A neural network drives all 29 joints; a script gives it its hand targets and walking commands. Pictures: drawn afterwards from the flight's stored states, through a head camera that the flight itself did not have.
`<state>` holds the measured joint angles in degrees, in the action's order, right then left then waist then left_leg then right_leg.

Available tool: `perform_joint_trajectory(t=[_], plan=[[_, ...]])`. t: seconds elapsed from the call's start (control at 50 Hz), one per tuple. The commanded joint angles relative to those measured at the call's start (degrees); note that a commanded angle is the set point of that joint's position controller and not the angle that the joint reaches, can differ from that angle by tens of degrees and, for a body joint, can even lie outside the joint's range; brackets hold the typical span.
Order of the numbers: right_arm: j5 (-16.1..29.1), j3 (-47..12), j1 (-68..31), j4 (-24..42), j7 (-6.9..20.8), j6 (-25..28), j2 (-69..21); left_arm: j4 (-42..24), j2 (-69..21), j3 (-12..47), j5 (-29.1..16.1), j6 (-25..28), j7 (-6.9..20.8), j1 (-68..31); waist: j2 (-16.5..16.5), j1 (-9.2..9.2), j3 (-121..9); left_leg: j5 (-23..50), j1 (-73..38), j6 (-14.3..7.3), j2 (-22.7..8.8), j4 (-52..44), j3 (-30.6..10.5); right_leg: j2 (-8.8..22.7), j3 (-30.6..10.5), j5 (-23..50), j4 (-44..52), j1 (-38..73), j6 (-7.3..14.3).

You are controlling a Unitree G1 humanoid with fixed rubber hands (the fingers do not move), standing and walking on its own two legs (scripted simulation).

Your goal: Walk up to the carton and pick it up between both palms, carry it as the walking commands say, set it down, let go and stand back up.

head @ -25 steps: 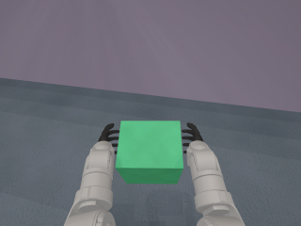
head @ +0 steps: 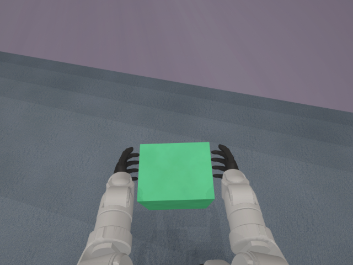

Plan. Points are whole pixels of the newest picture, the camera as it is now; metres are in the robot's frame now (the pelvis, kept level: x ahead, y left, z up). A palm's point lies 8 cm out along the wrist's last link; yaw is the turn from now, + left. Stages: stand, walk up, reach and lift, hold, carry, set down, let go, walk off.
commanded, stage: set down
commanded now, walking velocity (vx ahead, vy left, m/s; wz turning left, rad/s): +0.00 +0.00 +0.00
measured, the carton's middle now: (176, 179) +0.35 +0.00 -0.11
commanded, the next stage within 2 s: none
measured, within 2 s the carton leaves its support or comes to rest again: neither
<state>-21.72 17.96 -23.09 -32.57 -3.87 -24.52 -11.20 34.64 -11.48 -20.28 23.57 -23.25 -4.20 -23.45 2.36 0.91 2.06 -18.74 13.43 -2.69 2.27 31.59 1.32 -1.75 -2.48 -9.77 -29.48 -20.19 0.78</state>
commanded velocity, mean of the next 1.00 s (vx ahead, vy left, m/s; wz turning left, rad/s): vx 0.00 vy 0.00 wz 0.00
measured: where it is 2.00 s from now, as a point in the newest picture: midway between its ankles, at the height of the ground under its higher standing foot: outside the picture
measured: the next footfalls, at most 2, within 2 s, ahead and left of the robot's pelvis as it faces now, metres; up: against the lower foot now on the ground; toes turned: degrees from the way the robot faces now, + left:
none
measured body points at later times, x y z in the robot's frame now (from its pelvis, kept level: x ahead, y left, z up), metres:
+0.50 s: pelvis -0.04 -0.02 -0.05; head +0.13 -0.03 +0.37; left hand +0.30 +0.12 -0.13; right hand +0.30 -0.15 -0.15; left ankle -0.02 +0.09 -0.73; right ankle +0.06 -0.12 -0.73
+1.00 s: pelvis -0.06 -0.02 -0.10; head +0.18 -0.02 +0.28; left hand +0.33 +0.13 -0.22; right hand +0.32 -0.14 -0.23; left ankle -0.02 +0.09 -0.73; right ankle +0.06 -0.12 -0.73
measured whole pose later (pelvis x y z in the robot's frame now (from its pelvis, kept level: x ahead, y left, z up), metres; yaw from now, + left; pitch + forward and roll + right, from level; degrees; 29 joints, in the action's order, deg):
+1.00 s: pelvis -0.06 -0.02 -0.10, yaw +5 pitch +25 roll +1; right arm -4.3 10.0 -32.2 -39.8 -16.1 1.3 -2.6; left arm 45.4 -4.6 -12.1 3.7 1.6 -12.6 -40.2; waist 2.1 0.9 7.7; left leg -26.1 65.8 -1.5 4.7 67.0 -1.2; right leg -1.8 -2.5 -16.7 -62.6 -70.9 0.1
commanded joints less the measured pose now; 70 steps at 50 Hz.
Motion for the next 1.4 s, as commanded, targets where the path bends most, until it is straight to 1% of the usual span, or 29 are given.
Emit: perform_joint_trajectory(t=[0.0, 0.06, 0.08, 0.1, 0.14, 0.16, 0.18, 0.28, 0.32, 0.38, 0.4, 0.42, 0.44, 0.5, 0.54, 0.64, 0.72, 0.76, 0.8, 0.82, 0.88, 0.94, 0.96, 1.1, 1.12, 1.16, 1.18, 1.26, 1.38], plan=[[7.8, -19.7, -21.5, -3.3, 12.8, 8.6, -46.7, 6.5, -52.7, 19.5, -9.8, 9.3, 12.1, -20.2, 0.6, 1.44, -23.8, 24.1, 14.7, 1.0, 0.3, -2.5, -12.9, -2.5, -5.8, 18.5, -6.0, 13.8, 2.7], [6.5, -19.3, -20.6, -4.1, 12.1, 11.9, -44.4, 8.0, -51.4, 19.9, -8.8, 12.0, 11.5, -19.5, 0.4, 1.91, -25.0, 24.6, 16.6, 1.5, 1.1, -0.4, -12.6, -2.8, -5.5, 19.9, -7.2, 10.1, 2.9], [6.1, -18.8, -20.6, -3.9, 11.8, 13.0, -43.5, 8.6, -50.8, 19.9, -8.4, 12.8, 11.4, -19.1, 1.7, 1.94, -25.9, 24.3, 17.8, 1.8, 1.2, 0.2, -12.5, -2.8, -5.4, 20.2, -7.9, 8.8, 3.0], [5.1, -18.1, -20.1, -4.5, 11.4, 13.8, -43.1, 8.5, -49.8, 20.1, -8.2, 13.8, 11.3, -19.5, 0.1, 2.93, -26.1, 24.3, 18.1, 1.8, 1.4, 0.9, -12.7, -3.2, -4.9, 20.5, -8.3, 7.2, 2.7], [4.5, -17.7, -19.9, -4.9, 10.6, 15.7, -42.8, 8.7, -48.7, 21.3, -8.3, 15.6, 11.0, -21.3, 0.5, 3.66, -27.2, 22.5, 21.0, 1.9, 1.8, 2.4, -12.1, -3.1, -4.9, 20.8, -9.5, 5.2, 2.6], [4.3, -17.6, -21.2, -5.3, 10.3, 16.8, -42.8, 8.2, -47.8, 21.5, -8.2, 16.7, 10.8, -23.1, 0.6, 2.79, -27.9, 21.0, 22.9, 1.9, 2.3, 3.1, -11.7, -3.2, -5.0, 20.2, -10.2, 4.2, 2.7], [3.7, -17.3, -21.9, -5.1, 9.7, 17.7, -41.7, 8.6, -47.7, 22.0, -8.5, 17.7, 10.7, -24.0, -0.5, 3.77, -28.6, 19.4, 24.4, 1.9, 2.5, 3.9, -11.5, -3.4, -4.7, 19.4, -11.1, 3.3, 2.5], [5.5, -19.2, -25.6, -5.4, 6.7, 23.2, -37.9, 8.1, -42.2, 25.9, -9.8, 22.5, 7.9, -27.2, -0.1, 2.13, -33.3, 15.0, 29.7, 1.9, 3.3, 7.8, -9.8, -3.3, -4.2, 16.0, -15.0, -0.2, 2.3], [6.8, -21.3, -26.5, -5.1, 5.2, 25.0, -36.3, 7.2, -39.3, 27.5, -11.0, 24.1, 6.5, -28.2, -1.5, 1.84, -34.7, 12.3, 31.5, 1.7, 3.5, 9.5, -9.2, -3.4, -4.0, 13.7, -16.6, -1.3, 1.9], [10.5, -25.0, -30.3, -1.1, 2.4, 27.3, -30.8, 4.4, -31.2, 29.7, -13.6, 26.3, 3.6, -30.8, -1.3, -0.48, -37.7, 8.1, 34.3, 1.3, 3.9, 12.5, -7.6, -3.2, -3.9, 9.6, -18.5, -2.6, 1.5], [11.1, -25.5, -30.5, 0.1, 1.2, 27.8, -28.0, 4.6, -28.2, 29.4, -14.2, 26.6, 2.7, -30.9, -2.5, -0.05, -37.9, 6.3, 34.8, 1.2, 4.1, 13.6, -7.0, -3.4, -3.5, 7.8, -19.0, -3.2, 1.1], [11.4, -25.3, -30.5, -0.4, 0.0, 28.0, -25.8, 4.7, -24.5, 28.4, -14.7, 27.1, 1.9, -30.8, -3.1, -0.72, -37.7, 4.4, 36.3, 1.1, 4.3, 14.7, -6.4, -3.4, -3.6, 5.2, -19.2, -3.8, 0.8], [11.4, -24.7, -29.2, 0.0, -1.0, 28.3, -23.7, 6.2, -21.5, 28.0, -14.7, 27.2, 1.1, -29.6, -3.6, -0.07, -37.6, 3.0, 36.7, 0.9, 4.2, 15.3, -6.1, -3.6, -3.1, 4.2, -19.7, -4.5, 0.5], [13.8, -24.7, -30.0, 0.3, -3.4, 28.5, -18.3, 7.2, -13.0, 25.6, -15.4, 27.4, -0.8, -29.3, -5.1, -1.4, -36.0, -1.0, 38.8, 0.5, 4.2, 17.8, -5.4, -4.0, -2.8, -1.9, -20.9, -7.3, 0.0], [15.6, -24.8, -31.0, 0.1, -4.4, 28.5, -15.8, 8.9, -9.2, 23.4, -15.4, 27.3, -1.8, -27.9, -5.0, -3.24, -34.3, -2.6, 40.4, 0.2, 4.2, 19.1, -5.0, -3.8, -3.2, -5.0, -21.4, -8.8, 0.1], [17.0, -23.4, -30.7, -1.0, -6.7, 28.7, -11.2, 9.9, -4.1, 21.5, -16.9, 27.9, -2.9, -28.6, -4.8, -3.24, -33.3, -5.6, 44.0, -0.2, 4.3, 22.0, -4.8, -3.8, -3.6, -8.9, -23.1, -11.5, 0.0], [17.8, -23.0, -31.9, 0.7, -8.1, 29.4, -8.5, 8.3, -2.1, 22.5, -19.7, 28.7, -2.8, -32.6, -5.3, -1.1, -34.9, -4.2, 46.0, -0.3, 4.6, 25.1, -5.3, -4.0, -4.4, -7.2, -24.6, -12.6, -0.3], [18.1, -22.2, -32.6, 0.0, -8.5, 29.4, -6.3, 8.8, -1.0, 22.4, -20.2, 28.8, -3.3, -33.3, -4.4, -0.93, -34.4, -4.5, 46.3, -0.2, 4.6, 25.3, -5.9, -4.1, -3.7, -7.0, -26.2, -14.9, -0.2], [17.8, -21.0, -33.1, -1.1, -8.4, 29.3, -5.4, 9.8, -1.5, 22.5, -20.3, 28.5, -3.4, -33.8, -3.5, 0.2, -33.9, -5.0, 46.4, 0.0, 4.5, 25.7, -6.7, -4.4, -2.9, -6.8, -27.6, -18.4, -0.2], [17.9, -21.3, -33.0, -0.4, -8.6, 29.4, -5.4, 9.9, -1.6, 22.3, -20.1, 28.5, -3.6, -33.2, -3.5, -0.15, -34.7, -4.2, 46.9, 0.2, 4.7, 26.2, -6.5, -4.5, -2.9, -5.9, -28.0, -18.2, -0.3], [17.7, -20.1, -32.3, -1.9, -8.3, 29.7, -5.2, 9.8, -1.7, 22.9, -20.1, 28.7, -4.1, -34.3, -1.8, 0.84, -37.3, -2.0, 47.2, 0.7, 5.0, 27.1, -7.6, -4.9, -2.0, -1.7, -30.7, -21.6, -0.3], [18.2, -21.3, -35.5, 0.6, -7.6, 30.0, -7.4, 8.9, -5.2, 24.8, -20.6, 28.6, -4.1, -36.5, -1.9, 1.94, -41.2, 1.2, 48.2, 1.2, 5.5, 28.9, -8.4, -5.2, -1.7, 2.1, -33.4, -24.3, -0.4], [18.0, -20.9, -34.7, 0.4, -7.4, 30.3, -6.6, 8.8, -5.8, 25.0, -20.3, 28.7, -4.3, -36.4, -0.7, 2.35, -42.3, 2.5, 48.1, 1.7, 5.8, 29.4, -8.5, -5.3, -1.5, 3.5, -34.3, -25.8, -0.4], [19.5, -22.4, -38.0, 4.2, -6.3, 30.8, -8.0, 7.8, -9.5, 26.6, -19.8, 28.0, -4.9, -37.3, 0.0, 3.02, -52.3, 10.1, 49.5, 2.7, 7.1, 34.2, -9.5, -5.7, -1.2, 10.3, -40.1, -30.6, -0.7], [19.6, -22.4, -38.6, 4.3, -6.2, 30.8, -8.3, 8.3, -8.7, 26.1, -19.6, 28.0, -4.9, -37.9, -1.0, 2.86, -51.9, 10.2, 50.7, 2.6, 7.4, 35.0, -9.3, -5.9, -1.1, 10.5, -40.6, -31.9, -1.0], [19.7, -23.0, -38.7, 4.5, -6.0, 30.6, -8.7, 7.7, -10.0, 27.3, -20.3, 27.7, -4.8, -38.7, -0.9, 3.86, -54.7, 10.7, 52.1, 2.8, 7.6, 36.6, -9.2, -5.8, -1.1, 11.4, -41.8, -32.4, -1.0], [19.9, -22.9, -39.3, 4.8, -6.0, 30.5, -8.9, 6.3, -9.8, 27.6, -20.4, 27.8, -4.8, -39.8, -0.5, 3.6, -56.0, 11.2, 52.6, 2.9, 7.7, 36.9, -9.0, -5.8, -1.2, 12.2, -42.5, -32.2, -1.0], [19.6, -21.9, -41.6, 3.0, -5.8, 29.3, -9.8, 7.5, -9.5, 27.4, -20.6, 26.8, -4.1, -43.2, -1.5, 4.75, -54.4, 7.1, 58.1, 2.9, 7.6, 39.0, -8.1, -5.9, -0.9, 9.0, -44.2, -35.7, -1.5], [19.3, -21.5, -49.6, 1.7, -5.1, 27.2, -14.3, 12.4, -13.0, 25.0, -19.2, 24.3, -2.7, -47.7, -2.5, 3.11, -52.9, -1.9, 66.1, 2.2, 8.0, 42.2, -6.7, -6.2, -0.8, 1.3, -46.9, -38.9, -2.0]])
